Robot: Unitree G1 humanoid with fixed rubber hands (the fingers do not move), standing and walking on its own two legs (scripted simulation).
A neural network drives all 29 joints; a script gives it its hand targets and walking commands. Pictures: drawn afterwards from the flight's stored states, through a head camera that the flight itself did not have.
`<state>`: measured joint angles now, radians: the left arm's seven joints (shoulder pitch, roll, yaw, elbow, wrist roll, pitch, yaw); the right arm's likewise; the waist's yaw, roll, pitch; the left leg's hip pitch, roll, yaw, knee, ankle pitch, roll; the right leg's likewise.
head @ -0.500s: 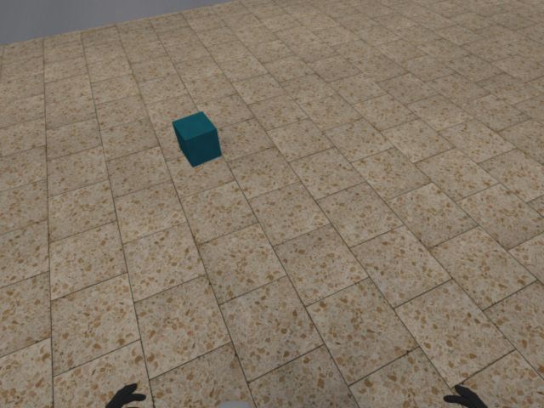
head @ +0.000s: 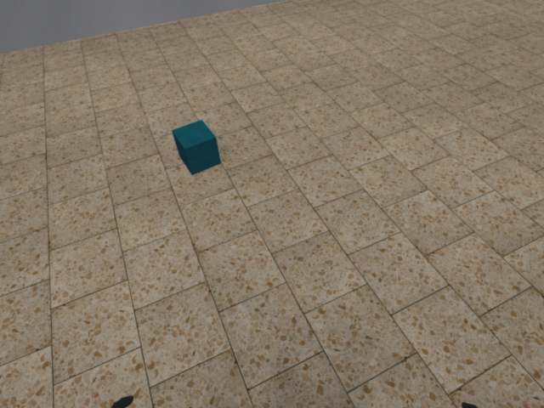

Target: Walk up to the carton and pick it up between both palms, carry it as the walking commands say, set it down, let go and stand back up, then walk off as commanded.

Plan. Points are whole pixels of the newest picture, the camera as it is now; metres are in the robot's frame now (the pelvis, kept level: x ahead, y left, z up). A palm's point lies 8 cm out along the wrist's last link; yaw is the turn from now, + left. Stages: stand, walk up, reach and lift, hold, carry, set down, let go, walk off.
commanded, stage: stand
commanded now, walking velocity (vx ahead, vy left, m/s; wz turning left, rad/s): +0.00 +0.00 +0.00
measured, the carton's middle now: (196, 147) +1.44 +0.50 -0.68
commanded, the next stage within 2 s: walk up in 0.46 s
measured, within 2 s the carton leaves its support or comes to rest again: neither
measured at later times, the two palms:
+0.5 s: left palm out of the picture +0.08 +0.30 -0.12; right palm out of the picture +0.09 -0.29 -0.11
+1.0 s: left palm out of the picture -0.01 +0.34 -0.16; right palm (388, 363) +0.21 -0.16 -0.12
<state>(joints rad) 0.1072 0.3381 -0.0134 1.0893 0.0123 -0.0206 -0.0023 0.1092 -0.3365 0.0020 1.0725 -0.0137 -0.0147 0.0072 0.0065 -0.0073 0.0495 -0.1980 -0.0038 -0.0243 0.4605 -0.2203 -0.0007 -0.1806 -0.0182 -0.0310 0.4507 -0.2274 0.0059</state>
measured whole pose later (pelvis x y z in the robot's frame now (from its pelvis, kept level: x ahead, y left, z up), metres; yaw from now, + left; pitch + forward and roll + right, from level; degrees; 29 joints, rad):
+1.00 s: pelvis +0.08 +0.09 -0.01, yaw +11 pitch +0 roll -1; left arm 0.35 0.28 0.06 1.09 0.04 -0.03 -0.03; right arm 0.18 -0.28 -0.04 0.98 -0.03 0.02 0.10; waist 0.04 -0.03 0.03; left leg -0.39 0.13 0.07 0.64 -0.30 -0.03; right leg -0.04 -0.20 -0.19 0.45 -0.38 0.09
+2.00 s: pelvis +0.54 +0.28 -0.02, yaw +17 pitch +1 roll -1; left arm 0.50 0.18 0.04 1.13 0.03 -0.05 -0.01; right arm 0.02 -0.18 -0.04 0.97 -0.04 -0.05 0.05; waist 0.10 -0.04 0.04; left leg -0.45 0.07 0.14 0.63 -0.22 0.02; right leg -0.11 -0.17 -0.09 0.68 -0.49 0.04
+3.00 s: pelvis +0.96 +0.42 +0.00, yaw +17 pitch -1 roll +0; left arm 0.43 0.19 0.06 1.12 0.04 -0.02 0.00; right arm 0.06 -0.20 -0.05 0.98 -0.03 0.02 0.05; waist 0.08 -0.01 0.03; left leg -0.43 0.09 0.08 0.62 -0.15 -0.05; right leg -0.16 -0.11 -0.13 0.43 -0.25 0.04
